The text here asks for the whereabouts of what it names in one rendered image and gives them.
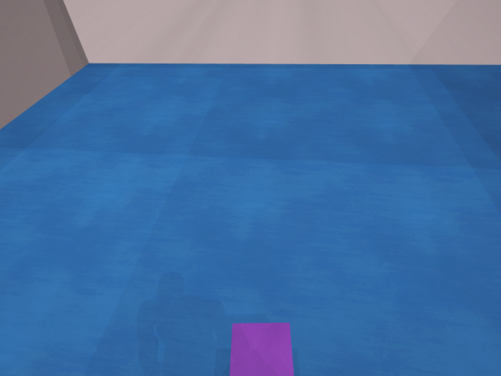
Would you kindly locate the carton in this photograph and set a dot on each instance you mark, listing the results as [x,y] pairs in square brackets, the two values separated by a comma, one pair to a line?
[261,349]

